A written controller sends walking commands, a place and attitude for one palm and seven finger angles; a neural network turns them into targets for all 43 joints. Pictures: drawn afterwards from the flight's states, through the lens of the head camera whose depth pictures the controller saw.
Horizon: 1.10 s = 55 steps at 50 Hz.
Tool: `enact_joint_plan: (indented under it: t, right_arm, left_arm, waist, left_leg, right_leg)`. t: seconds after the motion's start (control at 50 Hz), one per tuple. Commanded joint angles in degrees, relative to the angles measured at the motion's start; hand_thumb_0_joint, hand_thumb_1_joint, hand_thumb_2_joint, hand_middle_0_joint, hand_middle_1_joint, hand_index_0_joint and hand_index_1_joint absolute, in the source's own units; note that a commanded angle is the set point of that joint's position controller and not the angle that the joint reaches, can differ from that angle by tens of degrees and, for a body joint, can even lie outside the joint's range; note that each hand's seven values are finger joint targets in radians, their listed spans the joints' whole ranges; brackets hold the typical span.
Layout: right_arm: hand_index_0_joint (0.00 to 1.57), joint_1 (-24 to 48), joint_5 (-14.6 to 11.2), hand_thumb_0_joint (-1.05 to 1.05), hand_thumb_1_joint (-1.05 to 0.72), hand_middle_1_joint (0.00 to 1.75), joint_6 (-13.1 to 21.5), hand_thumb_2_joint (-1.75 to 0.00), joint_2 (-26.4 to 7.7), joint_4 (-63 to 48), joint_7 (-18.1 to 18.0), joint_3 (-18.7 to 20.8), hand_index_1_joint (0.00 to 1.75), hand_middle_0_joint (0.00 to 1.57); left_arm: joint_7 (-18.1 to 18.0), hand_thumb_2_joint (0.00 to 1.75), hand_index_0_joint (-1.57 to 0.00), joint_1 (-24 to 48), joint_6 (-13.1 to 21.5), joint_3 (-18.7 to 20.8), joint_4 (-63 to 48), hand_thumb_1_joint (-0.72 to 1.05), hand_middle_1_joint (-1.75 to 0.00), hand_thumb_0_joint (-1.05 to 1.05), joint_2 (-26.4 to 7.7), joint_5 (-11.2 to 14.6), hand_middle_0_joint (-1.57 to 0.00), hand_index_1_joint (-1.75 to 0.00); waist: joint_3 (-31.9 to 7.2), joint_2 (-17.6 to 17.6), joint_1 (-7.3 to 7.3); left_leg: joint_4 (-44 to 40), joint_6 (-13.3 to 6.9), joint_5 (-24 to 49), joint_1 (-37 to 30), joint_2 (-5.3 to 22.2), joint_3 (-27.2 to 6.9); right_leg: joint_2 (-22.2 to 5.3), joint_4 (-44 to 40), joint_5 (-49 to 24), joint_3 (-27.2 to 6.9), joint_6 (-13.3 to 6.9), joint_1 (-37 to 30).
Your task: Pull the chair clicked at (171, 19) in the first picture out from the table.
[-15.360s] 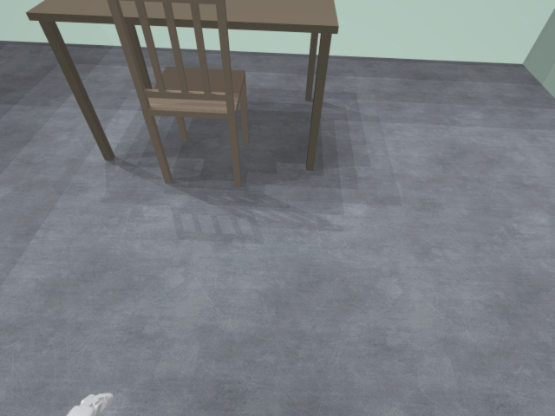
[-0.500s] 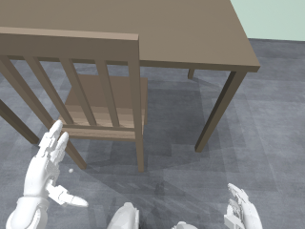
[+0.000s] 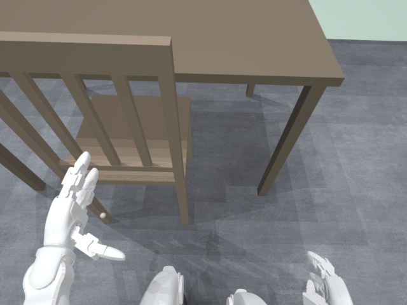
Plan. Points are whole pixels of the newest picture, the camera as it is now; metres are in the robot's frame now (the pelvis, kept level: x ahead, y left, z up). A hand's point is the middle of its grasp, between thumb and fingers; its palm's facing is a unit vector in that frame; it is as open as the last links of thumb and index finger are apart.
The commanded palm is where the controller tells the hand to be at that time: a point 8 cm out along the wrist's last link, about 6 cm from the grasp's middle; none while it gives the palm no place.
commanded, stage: aim the fingers beside a spindle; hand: left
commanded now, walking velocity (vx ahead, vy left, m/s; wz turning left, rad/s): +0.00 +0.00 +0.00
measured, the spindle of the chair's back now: (96, 127) +0.49 +0.28 +0.01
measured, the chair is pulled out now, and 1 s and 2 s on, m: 0.00 0.00 0.00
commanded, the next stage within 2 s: push the fingers through the gap in 1.50 s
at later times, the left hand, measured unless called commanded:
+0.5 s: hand (122, 195) +0.32 +0.18 +0.02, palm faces +0.01 -1.00 -0.02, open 16.9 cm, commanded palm +0.30 +0.23 +0.02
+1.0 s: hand (135, 181) +0.36 +0.16 +0.00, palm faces +0.02 -1.00 -0.02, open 16.9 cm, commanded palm +0.33 +0.21 +0.00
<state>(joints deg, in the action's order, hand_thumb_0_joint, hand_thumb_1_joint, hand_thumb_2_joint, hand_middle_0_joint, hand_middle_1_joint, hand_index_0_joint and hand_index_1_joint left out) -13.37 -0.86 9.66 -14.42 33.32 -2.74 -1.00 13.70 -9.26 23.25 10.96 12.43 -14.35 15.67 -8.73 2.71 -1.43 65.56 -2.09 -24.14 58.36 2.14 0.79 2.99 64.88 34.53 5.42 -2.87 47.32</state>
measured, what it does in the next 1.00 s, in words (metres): stands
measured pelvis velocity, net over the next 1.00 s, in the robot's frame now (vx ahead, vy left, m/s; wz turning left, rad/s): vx -0.01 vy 0.00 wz -0.03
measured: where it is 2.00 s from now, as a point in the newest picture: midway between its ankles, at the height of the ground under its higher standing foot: outside the picture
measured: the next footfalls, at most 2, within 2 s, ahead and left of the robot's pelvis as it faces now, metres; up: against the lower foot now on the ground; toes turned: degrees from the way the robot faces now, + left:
none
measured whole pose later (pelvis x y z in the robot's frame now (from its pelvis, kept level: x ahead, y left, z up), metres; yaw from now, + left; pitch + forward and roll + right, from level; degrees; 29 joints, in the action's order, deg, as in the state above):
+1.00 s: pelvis -0.01 +0.00 -0.03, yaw -2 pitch +22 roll -3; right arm -13.3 0.3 2.4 -13.8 34.5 -0.6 -0.8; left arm 5.8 12.9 26.0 9.8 30.4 -12.8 10.1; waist -10.2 2.1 -3.0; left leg 72.2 -2.5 -25.8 68.5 2.8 1.8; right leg 3.1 72.7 36.6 4.5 -2.7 58.1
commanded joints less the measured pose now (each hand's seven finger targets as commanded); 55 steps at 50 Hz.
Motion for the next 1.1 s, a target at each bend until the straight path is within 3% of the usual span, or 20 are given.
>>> enact_joint_plan:
  t: [0.0, 0.06, 0.14, 0.28, 0.32, 0.36, 0.48, 0.5, 0.62, 0.64, 0.7, 0.8, 0.82, 0.84, 0.88, 0.9, 0.96, 0.98, 1.08]
  right_arm:
    - [0.20, 1.2, -0.1, 0.00, -0.90, 0.30, 3.0, -0.90, -7.4, -7.5, -0.4, 3.3, 0.30, 0.20]
    - [0.20, 1.3, 0.1, 0.00, -0.90, 0.30, 2.7, -0.90, -7.6, -7.0, -0.3, 3.3, 0.30, 0.20]
    - [0.20, 1.3, 0.2, 0.00, -0.90, 0.30, 1.9, -0.90, -7.8, -6.7, -0.4, 3.2, 0.30, 0.20]
    - [0.20, 1.3, 0.3, 0.00, -0.90, 0.30, 0.6, -0.90, -7.6, -7.1, -0.1, 3.1, 0.30, 0.20]
    - [0.20, 0.8, 0.4, 0.00, -0.90, 0.30, 0.2, -0.90, -7.8, -7.0, 0.0, 3.1, 0.30, 0.20]
    - [0.20, 0.8, 0.3, 0.00, -0.90, 0.30, -0.4, -0.90, -7.8, -6.6, 0.2, 3.0, 0.30, 0.20]
    - [0.20, 0.5, 0.4, 0.00, -0.90, 0.30, -1.4, -0.90, -7.7, -6.9, 0.6, 3.3, 0.30, 0.20]
    - [0.20, 0.6, 0.4, 0.00, -0.90, 0.30, -1.5, -0.90, -7.6, -7.0, 0.7, 3.2, 0.30, 0.20]
    - [0.20, 0.0, 0.7, 0.00, -0.90, 0.30, -2.0, -0.90, -8.1, -5.3, 0.5, 3.3, 0.30, 0.20]
    - [0.20, 0.0, 0.9, 0.00, -0.90, 0.30, -2.0, -0.90, -8.0, -5.4, 0.6, 3.4, 0.30, 0.20]
    - [0.20, -0.3, 1.0, 0.00, -0.90, 0.30, -2.4, -0.90, -8.0, -5.3, 1.0, 3.4, 0.30, 0.20]
    - [0.20, -1.1, 1.0, 0.00, -0.90, 0.30, -3.9, -0.90, -8.2, -5.0, 1.2, 3.5, 0.30, 0.20]
    - [0.20, -1.1, 1.0, 0.00, -0.90, 0.30, -4.0, -0.90, -8.4, -4.9, 1.3, 3.6, 0.30, 0.20]
    - [0.20, -1.1, 1.0, 0.00, -0.90, 0.30, -4.3, -0.90, -8.0, -5.2, 1.5, 3.5, 0.30, 0.20]
    - [0.20, -1.2, 1.1, 0.00, -0.90, 0.30, -4.8, -0.90, -7.9, -5.0, 1.6, 3.5, 0.30, 0.20]
    - [0.20, -1.5, 1.0, 0.00, -0.90, 0.30, -5.0, -0.90, -8.0, -5.4, 1.7, 3.7, 0.30, 0.20]
    - [0.20, -1.3, 1.0, 0.00, -0.90, 0.30, -5.5, -0.90, -7.7, -6.0, 1.9, 3.9, 0.30, 0.20]
    - [0.20, -1.3, 0.9, 0.00, -0.90, 0.30, -5.6, -0.90, -7.7, -6.2, 2.0, 3.8, 0.30, 0.20]
    - [0.20, -1.2, 0.6, 0.00, -0.90, 0.30, -6.3, -0.90, -7.7, -5.0, 1.6, 3.6, 0.30, 0.20]
  left_arm:
    - [-0.1, 0.30, -0.06, 8.7, 6.0, 1.8, -12.5, -0.50, -0.08, 0.00, -7.0, 0.4, -0.06, -0.08]
    - [-0.8, 0.30, -0.06, 11.1, 6.2, 2.0, -10.7, -0.50, -0.08, 0.00, -7.6, -0.3, -0.06, -0.08]
    - [-1.9, 0.30, -0.06, 15.6, 5.5, 2.8, -7.2, -0.50, -0.08, 0.00, -8.5, -1.2, -0.06, -0.08]
    - [-3.5, 0.30, -0.06, 20.1, 5.0, 1.7, -6.5, -0.50, -0.08, 0.00, -7.4, -1.8, -0.06, -0.08]
    - [-3.8, 0.30, -0.06, 19.7, 4.8, 1.8, -4.8, -0.50, -0.08, 0.00, -7.5, -2.0, -0.06, -0.08]
    - [-3.8, 0.30, -0.06, 21.9, 4.6, 1.2, -3.0, -0.50, -0.08, 0.00, -7.1, -2.3, -0.06, -0.08]
    - [-4.2, 0.30, -0.06, 22.2, 5.4, 0.9, -1.7, -0.50, -0.08, 0.00, -6.4, -2.7, -0.06, -0.08]
    - [-4.4, 0.30, -0.06, 24.0, 5.7, -0.7, -2.4, -0.50, -0.08, 0.00, -5.4, -3.0, -0.06, -0.08]
    - [-6.5, 0.30, -0.06, 32.7, 7.5, 0.4, 0.7, -0.50, -0.08, 0.00, -7.2, -4.3, -0.06, -0.08]
    - [-6.6, 0.30, -0.06, 32.7, 7.8, 0.6, 1.0, -0.50, -0.08, 0.00, -6.9, -4.3, -0.06, -0.08]
    - [-7.0, 0.30, -0.06, 34.1, 7.8, -1.6, 2.0, -0.50, -0.08, 0.00, -4.9, -4.8, -0.06, -0.08]
    - [-7.4, 0.30, -0.06, 33.6, 6.5, 1.1, 6.9, -0.50, -0.08, 0.00, -6.8, -4.9, -0.06, -0.08]
    - [-7.4, 0.30, -0.06, 33.9, 6.6, 2.2, 7.0, -0.50, -0.08, 0.00, -8.0, -5.0, -0.06, -0.08]
    - [-7.3, 0.30, -0.06, 34.0, 6.5, 0.5, 7.1, -0.50, -0.08, 0.00, -6.1, -5.1, -0.06, -0.08]
    - [-7.5, 0.30, -0.06, 35.9, 7.0, 0.9, 6.5, -0.50, -0.08, 0.00, -6.6, -5.1, -0.06, -0.08]
    - [-7.7, 0.30, -0.06, 34.1, 7.2, 2.4, 6.3, -0.50, -0.08, 0.00, -7.8, -5.0, -0.06, -0.08]
    - [-7.9, 0.30, -0.06, 32.5, 8.0, 0.7, 2.9, -0.50, -0.08, 0.00, -6.2, -4.9, -0.06, -0.08]
    - [-7.9, 0.30, -0.06, 31.3, 8.0, 0.9, 2.5, -0.50, -0.08, 0.00, -6.3, -4.7, -0.06, -0.08]
    - [-7.1, 0.30, -0.06, 33.0, 7.5, 0.2, 7.6, -0.50, -0.08, 0.00, -5.9, -4.8, -0.06, -0.08]
  waist:
    - [-16.1, 0.7, -0.66]
    - [-15.6, 1.6, -0.59]
    - [-15.7, -0.3, -0.71]
    - [-19.7, 2.1, -0.32]
    - [-19.9, 0.7, -0.25]
    - [-18.4, -0.6, -1.10]
    - [-19.5, 0.5, -0.44]
    - [-19.2, 1.9, -0.89]
    - [-18.5, 0.1, -2.33]
    - [-20.4, 1.2, -1.64]
    - [-22.0, 2.8, -1.89]
    - [-22.7, -0.6, -1.52]
    - [-23.7, 0.7, -1.03]
    - [-23.6, 0.8, -1.38]
    - [-24.0, 1.2, -1.44]
    - [-24.3, 0.8, -0.61]
    - [-26.4, 1.5, -0.74]
    - [-26.1, 1.6, -0.48]
    - [-19.3, -2.7, -2.63]
  left_leg:
    - [-5.6, -0.4, 12.3, -20.9, -0.2, -4.0]
    - [-5.3, -0.2, 10.5, -19.8, -0.2, -4.3]
    - [-4.8, -0.2, 7.7, -17.7, -0.2, -4.4]
    - [-4.6, 0.0, 9.0, -20.6, -0.1, -4.7]
    - [-4.5, 0.0, 9.5, -20.0, 0.0, -4.9]
    - [-4.0, -0.1, 8.6, -18.2, 0.0, -4.6]
    - [-3.4, 0.1, 10.3, -18.8, -0.1, -4.3]
    - [-3.6, 0.2, 9.6, -19.4, 0.0, -4.6]
    - [-2.2, 0.1, 5.7, -16.9, 0.1, -5.2]
    - [-1.8, 0.2, 6.6, -17.7, -0.1, -5.0]
    - [-1.8, 0.5, 7.7, -20.2, 0.1, -5.4]
    - [-0.7, 0.3, 9.3, -16.7, -0.2, -4.5]
    - [-0.3, 0.3, 10.3, -16.8, -0.2, -4.5]
    - [-0.4, 0.3, 10.6, -17.3, -0.2, -4.4]
    - [0.1, 0.4, 11.3, -17.2, -0.2, -4.3]
    - [-0.2, 0.5, 11.8, -17.5, -0.2, -4.2]
    - [-0.4, 0.4, 15.0, -20.0, -0.1, -4.1]
    - [-0.7, 0.5, 14.7, -19.9, -0.1, -4.1]
    - [-0.2, -0.1, 8.6, -13.2, -0.3, -3.5]
  right_leg:
    - [-1.0, -9.6, -17.5, -4.1, 1.9, 2.8]
    - [-1.0, -9.0, -15.2, -4.0, 1.7, 4.4]
    - [-0.9, -8.6, -12.3, -4.3, 1.7, 5.7]
    - [-0.8, -7.8, -13.0, -4.1, 1.5, 6.4]
    - [-0.7, -7.4, -13.3, -3.8, 1.5, 6.2]
    - [-0.8, -7.6, -13.2, -4.1, 1.7, 6.6]
    - [-0.8, -6.6, -14.8, -4.0, 1.5, 7.1]
    - [-0.8, -6.5, -13.8, -3.8, 1.4, 8.4]
    - [-0.5, -5.7, -9.8, -4.0, 1.4, 11.8]
    - [-0.6, -5.3, -10.5, -4.2, 1.3, 11.5]
    - [-0.8, -4.8, -11.1, -3.6, 1.2, 12.9]
    - [-0.6, -4.4, -14.0, -4.2, 1.4, 10.4]
    - [-0.5, -3.8, -14.7, -4.3, 1.3, 10.4]
    - [-0.6, -3.8, -15.1, -4.2, 1.4, 10.6]
    - [-0.5, -3.6, -16.0, -4.4, 1.4, 10.5]
    - [-0.4, -3.6, -16.3, -4.3, 1.2, 9.8]
    - [-0.5, -3.5, -19.5, -4.3, 1.4, 8.5]
    - [-0.4, -3.7, -19.4, -4.2, 1.3, 7.9]
    - [-0.5, -5.1, -15.5, -5.0, 1.9, 9.0]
